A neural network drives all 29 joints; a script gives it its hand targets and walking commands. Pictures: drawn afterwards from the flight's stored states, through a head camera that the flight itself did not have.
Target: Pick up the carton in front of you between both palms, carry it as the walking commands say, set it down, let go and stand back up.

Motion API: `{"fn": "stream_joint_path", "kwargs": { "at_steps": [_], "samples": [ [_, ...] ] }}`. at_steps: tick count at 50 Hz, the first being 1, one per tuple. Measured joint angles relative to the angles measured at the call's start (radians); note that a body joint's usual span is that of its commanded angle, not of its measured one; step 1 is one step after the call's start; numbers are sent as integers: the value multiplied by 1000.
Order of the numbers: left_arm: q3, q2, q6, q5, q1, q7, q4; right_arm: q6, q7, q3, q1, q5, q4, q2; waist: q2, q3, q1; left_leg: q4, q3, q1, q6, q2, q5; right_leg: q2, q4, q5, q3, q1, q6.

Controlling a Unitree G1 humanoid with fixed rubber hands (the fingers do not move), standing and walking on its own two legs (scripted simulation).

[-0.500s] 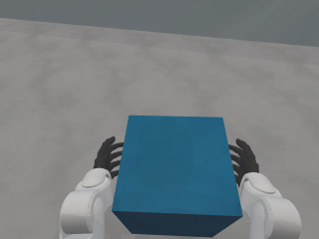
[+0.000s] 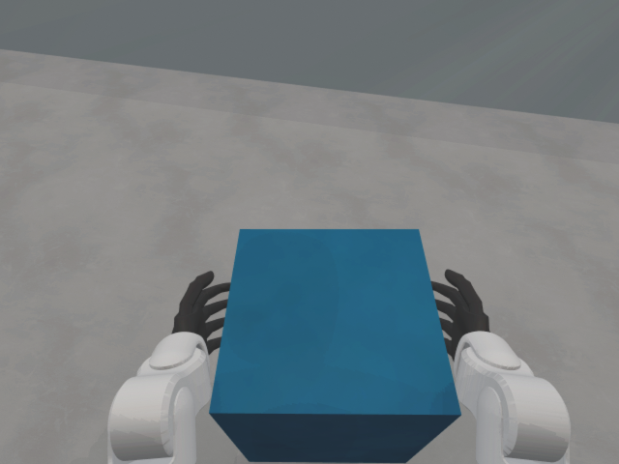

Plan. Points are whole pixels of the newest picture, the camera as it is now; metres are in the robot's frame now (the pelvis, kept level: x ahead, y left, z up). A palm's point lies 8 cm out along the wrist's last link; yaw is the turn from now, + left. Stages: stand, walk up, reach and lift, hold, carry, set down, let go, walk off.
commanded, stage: carry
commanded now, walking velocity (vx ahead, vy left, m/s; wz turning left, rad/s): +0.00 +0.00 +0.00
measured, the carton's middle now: (328, 353) +0.26 +0.00 +0.02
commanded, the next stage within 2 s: none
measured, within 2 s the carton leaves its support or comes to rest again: neither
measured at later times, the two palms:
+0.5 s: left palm (234, 176) +0.48 +0.14 +0.12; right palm (436, 179) +0.49 -0.16 +0.11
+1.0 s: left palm (219, 171) +0.51 +0.16 +0.11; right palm (414, 168) +0.52 -0.14 +0.11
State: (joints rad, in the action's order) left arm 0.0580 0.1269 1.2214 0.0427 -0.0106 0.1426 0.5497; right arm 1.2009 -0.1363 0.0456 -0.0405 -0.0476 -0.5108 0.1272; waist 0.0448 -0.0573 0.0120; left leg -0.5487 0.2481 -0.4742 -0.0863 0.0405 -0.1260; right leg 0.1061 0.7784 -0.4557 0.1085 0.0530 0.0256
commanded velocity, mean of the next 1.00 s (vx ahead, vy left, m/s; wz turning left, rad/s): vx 0.00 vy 0.00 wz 0.00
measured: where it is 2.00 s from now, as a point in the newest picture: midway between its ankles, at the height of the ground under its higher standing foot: outside the picture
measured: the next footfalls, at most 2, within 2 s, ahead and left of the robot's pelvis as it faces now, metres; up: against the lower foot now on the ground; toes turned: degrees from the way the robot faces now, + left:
right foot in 0.34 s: +0.32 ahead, -0.13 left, +0.00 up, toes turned +16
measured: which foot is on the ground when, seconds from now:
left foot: down 0.00-1.00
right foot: up 0.00-0.32, down 0.34-1.00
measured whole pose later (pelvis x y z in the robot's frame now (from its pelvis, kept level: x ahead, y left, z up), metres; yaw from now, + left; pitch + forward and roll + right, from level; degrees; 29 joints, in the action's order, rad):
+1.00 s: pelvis +0.27 +0.00 +0.01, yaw +3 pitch +4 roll -2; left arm 0.04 0.13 1.21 0.05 -0.04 0.14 0.51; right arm 1.20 -0.13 0.07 -0.03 -0.05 -0.51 0.13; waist -0.02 -0.11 0.00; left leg -0.47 0.13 -0.08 0.01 0.06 -0.44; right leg 0.06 0.54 -0.27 0.22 0.33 -0.02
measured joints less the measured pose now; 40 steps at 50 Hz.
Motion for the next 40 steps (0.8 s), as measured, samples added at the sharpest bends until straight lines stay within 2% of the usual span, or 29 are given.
{"fn": "stream_joint_path", "kwargs": {
  "at_steps": [1,2,4,6,11,15,17,19,21,24,29,35,40],
  "samples": [
    [3,0,0,2,-4,0,-8,-3,0,1,-5,1,14,0,-6,16,3,5,-1,19,-4,4,-22,-17,176,6,-31,91,-9],
    [2,0,-2,3,-5,0,-12,-8,0,4,-4,2,17,1,-12,30,5,29,-3,44,8,8,-26,-31,300,17,-45,173,-18],
    [-7,0,-16,4,-5,0,-16,-23,0,10,9,6,9,1,-21,51,7,97,-8,103,14,7,-22,-38,384,63,-46,301,-29],
    [-20,1,-36,7,0,-2,-22,-42,3,15,26,7,0,2,-29,58,7,166,-16,161,16,7,-19,-33,312,105,-30,383,-28],
    [-40,3,-74,13,24,-6,-11,-78,11,13,59,6,-22,3,-29,50,-5,260,-38,282,37,9,-45,-38,-40,204,-1,450,-9],
    [-41,3,-70,14,40,-6,30,-79,13,2,69,7,-50,3,-27,35,-16,244,-47,356,63,5,-119,-49,-223,345,39,427,-6],
    [-39,3,-58,11,36,-6,51,-69,13,-3,66,4,-71,3,-24,23,-22,187,-50,382,80,1,-184,-52,-330,465,68,373,-6],
    [-40,3,-51,10,28,-5,45,-49,13,3,51,1,-74,1,-53,-2,-24,107,-60,383,99,20,-259,-67,-351,387,89,322,-57],
    [-37,1,-37,9,1,-4,17,-25,12,15,30,-4,-62,0,-93,-15,-17,32,-87,360,110,46,-280,-83,-330,314,108,310,-85],
    [-24,1,-20,1,-21,-4,-17,2,6,21,10,-12,-42,-1,-102,-24,-10,58,-118,348,123,46,-269,-82,-335,292,119,290,-83],
    [-12,1,-18,-1,-27,-4,-30,8,5,20,-8,-14,-19,0,-95,-35,-11,126,-125,378,131,48,-260,-84,-328,255,124,272,-76],
    [-6,0,-20,-1,-29,-4,-38,1,5,19,-14,-13,-1,0,-71,-41,-24,93,-123,378,131,42,-275,-71,-278,219,119,280,-66],
    [-11,0,-17,1,-26,-4,-34,-4,5,19,-1,-9,-7,0,-63,-41,-22,78,-120,382,124,34,-282,-60,-252,211,113,282,-55]
  ]
}}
